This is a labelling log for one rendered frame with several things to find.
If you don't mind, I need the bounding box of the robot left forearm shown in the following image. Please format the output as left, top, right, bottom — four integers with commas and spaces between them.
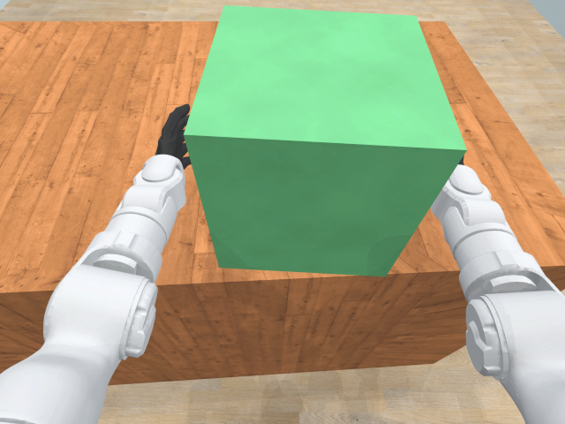
43, 155, 186, 342

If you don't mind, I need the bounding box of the robot left hand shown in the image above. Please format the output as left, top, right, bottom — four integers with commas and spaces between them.
155, 104, 191, 169

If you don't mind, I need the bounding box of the carton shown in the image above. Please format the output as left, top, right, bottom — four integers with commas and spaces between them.
184, 5, 467, 276

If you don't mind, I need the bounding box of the pedestal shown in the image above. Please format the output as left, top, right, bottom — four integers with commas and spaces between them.
0, 21, 565, 385

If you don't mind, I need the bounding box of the robot left upper arm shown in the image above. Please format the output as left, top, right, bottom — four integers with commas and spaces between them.
0, 264, 158, 424

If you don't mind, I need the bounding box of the robot right forearm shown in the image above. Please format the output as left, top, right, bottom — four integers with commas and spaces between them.
431, 164, 565, 303

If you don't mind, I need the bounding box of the robot right upper arm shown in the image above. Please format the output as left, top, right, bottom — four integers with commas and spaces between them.
465, 291, 565, 424

